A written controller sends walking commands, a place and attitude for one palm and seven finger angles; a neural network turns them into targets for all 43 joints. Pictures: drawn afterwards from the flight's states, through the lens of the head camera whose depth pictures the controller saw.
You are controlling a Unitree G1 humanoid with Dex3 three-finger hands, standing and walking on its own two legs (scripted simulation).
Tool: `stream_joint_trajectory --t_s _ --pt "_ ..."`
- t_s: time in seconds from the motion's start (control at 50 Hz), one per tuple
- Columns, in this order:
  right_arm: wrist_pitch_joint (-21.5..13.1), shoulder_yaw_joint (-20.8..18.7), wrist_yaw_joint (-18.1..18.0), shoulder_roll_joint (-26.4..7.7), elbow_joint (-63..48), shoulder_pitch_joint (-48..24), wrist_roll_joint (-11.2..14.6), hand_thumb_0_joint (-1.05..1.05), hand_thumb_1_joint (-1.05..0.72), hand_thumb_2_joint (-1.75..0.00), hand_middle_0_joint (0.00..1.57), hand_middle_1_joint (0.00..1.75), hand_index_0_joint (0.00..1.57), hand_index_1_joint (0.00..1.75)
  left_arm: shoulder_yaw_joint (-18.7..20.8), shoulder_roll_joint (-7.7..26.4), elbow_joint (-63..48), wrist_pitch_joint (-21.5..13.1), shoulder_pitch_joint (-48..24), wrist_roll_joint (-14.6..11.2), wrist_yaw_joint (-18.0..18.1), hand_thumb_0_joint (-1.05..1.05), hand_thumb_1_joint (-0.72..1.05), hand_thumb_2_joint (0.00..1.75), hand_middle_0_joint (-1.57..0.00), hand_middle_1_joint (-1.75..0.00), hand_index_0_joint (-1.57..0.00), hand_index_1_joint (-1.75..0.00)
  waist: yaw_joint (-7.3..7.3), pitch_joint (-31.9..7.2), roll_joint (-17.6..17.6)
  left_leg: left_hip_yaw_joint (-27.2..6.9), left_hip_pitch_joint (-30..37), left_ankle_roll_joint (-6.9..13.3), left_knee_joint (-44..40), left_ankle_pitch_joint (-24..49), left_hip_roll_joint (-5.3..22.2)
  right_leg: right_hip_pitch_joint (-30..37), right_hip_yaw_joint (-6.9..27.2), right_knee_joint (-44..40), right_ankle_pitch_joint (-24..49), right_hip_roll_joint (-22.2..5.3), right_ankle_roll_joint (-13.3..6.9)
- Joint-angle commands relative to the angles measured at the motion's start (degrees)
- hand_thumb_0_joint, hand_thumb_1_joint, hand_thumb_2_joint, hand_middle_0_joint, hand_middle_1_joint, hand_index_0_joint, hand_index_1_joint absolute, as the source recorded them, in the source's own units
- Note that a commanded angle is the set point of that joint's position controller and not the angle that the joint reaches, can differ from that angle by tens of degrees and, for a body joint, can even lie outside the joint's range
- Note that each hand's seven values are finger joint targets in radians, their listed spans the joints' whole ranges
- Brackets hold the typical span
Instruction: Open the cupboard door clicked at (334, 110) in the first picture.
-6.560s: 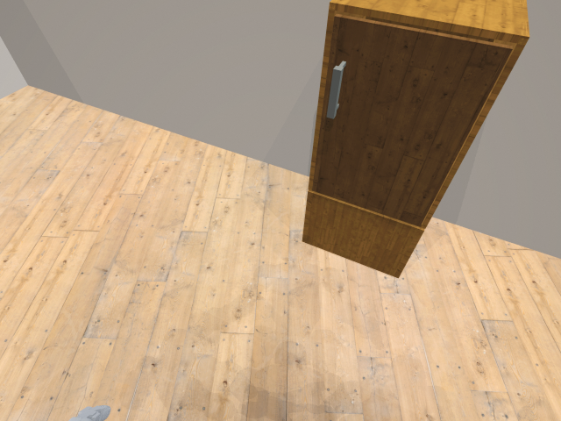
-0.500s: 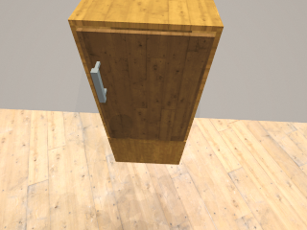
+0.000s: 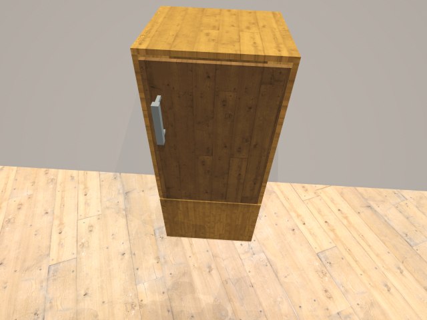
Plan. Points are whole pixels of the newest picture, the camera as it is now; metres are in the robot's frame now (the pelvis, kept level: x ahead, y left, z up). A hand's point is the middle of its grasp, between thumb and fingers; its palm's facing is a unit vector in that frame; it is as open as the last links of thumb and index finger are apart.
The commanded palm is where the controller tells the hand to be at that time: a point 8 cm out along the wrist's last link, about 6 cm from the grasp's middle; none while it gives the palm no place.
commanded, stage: come to a stop and stand still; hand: left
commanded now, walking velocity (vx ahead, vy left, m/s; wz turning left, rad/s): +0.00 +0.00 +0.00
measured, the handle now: (159, 120) +0.64 +0.20 +0.02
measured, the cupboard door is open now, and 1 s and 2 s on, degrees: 0 0 0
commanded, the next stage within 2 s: look again from close up in 1.24 s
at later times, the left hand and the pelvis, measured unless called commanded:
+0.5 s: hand out of the picture -0.08 +0.16 -0.18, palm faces +0.09 -0.99 -0.14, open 7.4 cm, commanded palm none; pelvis -0.05 +0.01 +0.00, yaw +1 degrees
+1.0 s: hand out of the picture -0.09 +0.20 -0.17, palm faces +0.06 -0.98 -0.21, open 7.4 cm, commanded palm none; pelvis -0.11 +0.02 +0.01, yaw +0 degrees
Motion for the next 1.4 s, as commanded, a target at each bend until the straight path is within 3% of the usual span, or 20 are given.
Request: stream_joint_trajectory --t_s 0.0,0.34,0.42,0.48,0.52,0.54,0.56,0.58,0.62,0.68,0.7,0.72,0.74,0.8,0.86,0.9,0.94,1.0,1.08,1.38 --pt "-1.2 -1.7 -0.5 -6.6 -2.2 0.7 0.1 0.0 -0.9 -0.9 0.2 0.3 0.2 0.3 1.1 4.7 -1.9 -1.3 2.9 0.3 0.3 0.0 0.9 0.9 -0.2 -0.3 -0.2 -0.3 0.43 5.2 0.4 -9.0 -7.7 0.8 -13.7 -17.8 5.5 1.2 5.1 -7.9 -12.7 -1.9 -1.7" --pt "-0.5 -2.0 -1.0 -3.2 4.2 5.0 0.4 0.0 -0.9 -0.9 0.2 0.3 0.2 0.3 1.5 1.1 4.1 -1.2 7.3 0.4 0.5 0.0 0.9 0.9 -0.2 -0.3 -0.2 -0.3 -0.34 6.2 0.9 -8.4 -6.1 0.0 -11.7 -19.7 4.2 -4.6 6.3 -8.6 -17.3 -1.4 -1.8" --pt "0.1 -2.8 -1.1 -4.9 3.4 0.9 0.3 0.0 -0.9 -0.9 0.2 0.3 0.2 0.3 1.8 -1.0 5.5 -0.5 11.6 0.9 0.3 0.0 0.9 0.9 -0.2 -0.3 -0.2 -0.3 1.85 5.9 6.4 -11.1 -15.0 0.9 -18.2 -27.2 7.1 3.3 1.7 2.3 -11.4 2.3 -0.9" --pt "0.4 -3.3 -1.0 -7.1 1.3 -6.3 0.3 0.0 -0.9 -0.9 0.2 0.3 0.2 0.3 2.2 -3.9 7.3 0.2 19.2 1.0 0.1 0.0 0.9 0.9 -0.2 -0.3 -0.2 -0.3 5.61 4.3 10.3 -12.8 -24.9 3.1 -22.5 -29.3 11.1 14.7 -1.9 15.3 -6.7 3.9 -0.6" --pt "0.6 -3.1 -0.9 -5.4 0.5 -7.3 0.4 0.0 -0.9 -0.9 0.2 0.3 0.2 0.3 2.1 -3.4 7.3 -0.6 21.0 0.9 0.5 0.0 0.9 0.9 -0.2 -0.3 -0.2 -0.3 6.03 7.6 0.0 -8.8 -20.2 1.0 -11.7 -24.8 5.9 9.5 4.5 -2.3 -12.3 1.0 -1.9" --pt "1.3 -2.5 -0.9 -1.8 0.0 -5.4 1.0 0.0 -0.9 -0.9 0.2 0.3 0.2 0.3 1.8 -0.9 6.1 -1.3 18.3 1.0 1.0 0.0 0.9 0.9 -0.2 -0.3 -0.2 -0.3 3.48 11.5 -10.2 -5.0 -17.3 -1.6 0.3 -18.5 0.1 -1.3 20.1 -16.5 -27.7 -7.4 -5.8" --pt "2.1 -3.0 -0.8 -0.5 0.5 -2.5 1.0 0.0 -0.9 -0.9 0.2 0.3 0.2 0.3 2.2 2.6 4.2 -1.1 10.9 0.9 1.3 0.0 0.9 0.9 -0.2 -0.3 -0.2 -0.3 -0.14 11.0 -14.8 -1.5 -5.7 -2.7 16.8 -10.2 -1.2 -16.9 29.2 -27.8 -39.9 -16.2 -9.3" --pt "2.4 -3.7 -0.6 -2.3 2.0 0.5 0.9 0.0 -0.9 -0.9 0.2 0.3 0.2 0.3 2.7 4.6 1.5 -1.4 1.8 0.7 1.7 0.0 0.9 0.9 -0.2 -0.3 -0.2 -0.3 -3.05 8.6 -14.4 -4.1 1.4 -2.0 27.4 -8.7 -0.4 -24.9 29.1 -30.3 -38.5 -16.1 -9.5" --pt "1.3 -4.3 -0.3 -3.6 4.4 8.2 1.1 0.0 -0.9 -0.9 0.2 0.3 0.2 0.3 3.2 6.2 -1.3 -1.8 -9.0 1.0 2.0 0.0 0.9 0.9 -0.2 -0.3 -0.2 -0.3 -7.6 5.6 -12.0 -4.0 7.7 -1.2 29.1 -9.2 0.7 -26.6 16.9 -24.4 -24.4 -11.2 -7.4" --pt "-0.3 -2.2 -0.7 0.9 4.9 9.2 1.2 0.0 -0.9 -0.9 0.2 0.3 0.2 0.3 3.1 4.0 1.4 -0.5 -0.7 0.8 1.7 0.0 0.9 0.9 -0.2 -0.3 -0.2 -0.3 -3.76 8.0 -6.7 0.4 9.7 -0.7 -2.0 -10.2 0.1 -16.8 13.1 -15.1 -21.1 -7.6 -5.0" --pt "-0.8 -1.8 -1.0 -0.1 4.7 8.5 1.0 0.0 -0.9 -0.9 0.2 0.3 0.2 0.3 2.8 2.8 2.2 0.0 2.5 0.4 1.4 0.0 0.9 0.9 -0.2 -0.3 -0.2 -0.3 -2.09 9.7 -0.1 -2.1 9.5 -0.6 -10.8 -10.8 0.5 -16.5 11.5 -8.9 -21.1 -3.9 -3.7" --pt "-1.6 -2.2 -1.4 -3.3 3.4 6.4 0.4 0.0 -0.9 -0.9 0.2 0.3 0.2 0.3 2.4 0.7 2.3 0.0 5.6 -0.2 0.8 0.0 0.9 0.9 -0.2 -0.3 -0.2 -0.3 -0.26 10.9 11.2 -15.5 4.1 2.2 -18.7 -18.4 8.9 -15.3 7.7 -0.6 -14.0 0.5 -1.4" --pt "-1.9 -2.6 -2.0 -7.0 0.9 2.2 0.1 0.0 -0.9 -0.9 0.2 0.3 0.2 0.3 2.3 -0.3 1.8 -0.4 5.4 -0.5 0.3 0.0 0.9 0.9 -0.2 -0.3 -0.2 -0.3 1.16 11.0 13.3 -21.1 -8.2 6.2 -23.9 -25.0 16.7 -6.8 3.0 6.2 -6.7 0.9 -0.2" --pt "-1.8 -1.9 -1.6 -5.9 0.0 -6.5 0.2 0.0 -0.9 -0.9 0.2 0.3 0.2 0.3 2.0 -1.2 3.8 0.3 6.7 0.5 0.1 0.0 0.9 0.9 -0.2 -0.3 -0.2 -0.3 3.99 8.9 8.3 -18.8 -17.2 7.0 -25.2 -22.8 15.0 2.0 4.5 19.9 -6.7 0.5 -0.1" --pt "-1.7 -1.5 -1.7 -5.4 2.0 -3.1 0.1 0.0 -0.9 -0.9 0.2 0.3 0.2 0.3 0.9 -2.3 4.3 -1.3 6.7 0.0 0.1 0.0 0.9 0.9 -0.2 -0.3 -0.2 -0.3 2.91 7.3 1.7 -13.1 -5.6 4.8 -16.9 -11.5 11.2 3.3 3.3 -0.7 -5.4 0.2 -0.3" --pt "-1.8 -0.9 -1.7 -2.8 3.7 1.0 1.1 0.0 -0.9 -0.9 0.2 0.3 0.2 0.3 0.3 0.1 5.0 -2.4 5.4 -0.2 0.8 0.0 0.9 0.9 -0.2 -0.3 -0.2 -0.3 0.56 6.7 -3.1 -8.2 -3.8 0.7 -11.4 -4.8 5.6 6.6 10.8 -11.5 1.5 -3.4 -2.4" --pt "-2.2 -0.5 -1.3 -2.0 4.8 2.5 1.1 0.0 -0.9 -0.9 0.2 0.3 0.2 0.3 0.3 2.0 4.8 -2.3 4.0 -0.4 0.9 0.0 0.9 0.9 -0.2 -0.3 -0.2 -0.3 -0.66 4.4 2.1 -7.3 2.7 -0.4 -13.2 -1.2 4.4 2.8 10.6 -10.2 1.5 -4.2 -3.4" --pt "-2.0 -0.8 -1.4 -3.5 5.8 2.0 1.1 0.0 -0.9 -0.9 0.2 0.3 0.2 0.3 0.2 1.6 5.3 -2.5 2.4 -0.4 0.9 0.0 0.9 0.9 -0.2 -0.3 -0.2 -0.3 -0.51 3.1 -4.6 -6.8 3.5 -0.5 -13.2 -2.9 5.5 3.3 9.5 -11.2 -1.2 -2.8 -2.2" --pt "-1.8 -0.8 -1.2 -3.5 7.0 1.7 1.0 0.0 -0.9 -0.9 0.2 0.3 0.2 0.3 0.2 1.3 5.8 -2.1 2.8 -0.1 0.9 0.0 0.9 0.9 -0.2 -0.3 -0.2 -0.3 0.06 6.5 0.4 -8.9 -0.2 -0.4 -17.2 -10.5 6.3 2.9 8.0 -10.7 -3.5 -1.7 -1.6" --pt "-1.6 -1.0 -1.2 -2.7 7.6 3.1 0.9 0.0 -0.9 -0.9 0.2 0.3 0.2 0.3 0.2 -0.1 7.7 -2.4 6.3 0.2 0.9 0.0 0.9 0.9 -0.2 -0.3 -0.2 -0.3 0.0 6.6 0.4 -8.7 -0.2 -0.2 -16.5 -11.7 6.0 0.3 8.3 -11.3 -6.3 -1.8 -1.8"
